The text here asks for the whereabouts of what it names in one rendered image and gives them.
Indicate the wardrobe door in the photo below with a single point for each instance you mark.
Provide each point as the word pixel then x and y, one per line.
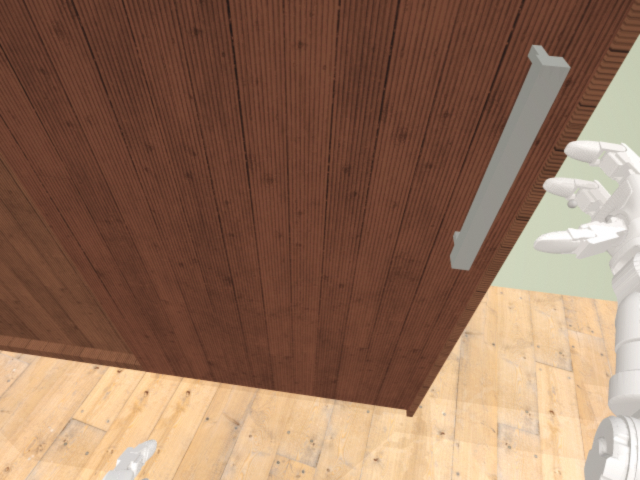
pixel 43 296
pixel 264 193

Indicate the left robot hand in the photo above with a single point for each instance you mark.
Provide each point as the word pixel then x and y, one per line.
pixel 130 462

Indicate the right robot upper arm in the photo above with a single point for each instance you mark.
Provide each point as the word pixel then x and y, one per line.
pixel 615 453

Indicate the handle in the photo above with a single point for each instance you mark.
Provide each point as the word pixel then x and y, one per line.
pixel 540 88

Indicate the robot right forearm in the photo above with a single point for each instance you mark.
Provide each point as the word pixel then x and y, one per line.
pixel 624 386

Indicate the right robot hand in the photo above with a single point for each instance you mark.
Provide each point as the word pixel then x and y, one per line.
pixel 619 163

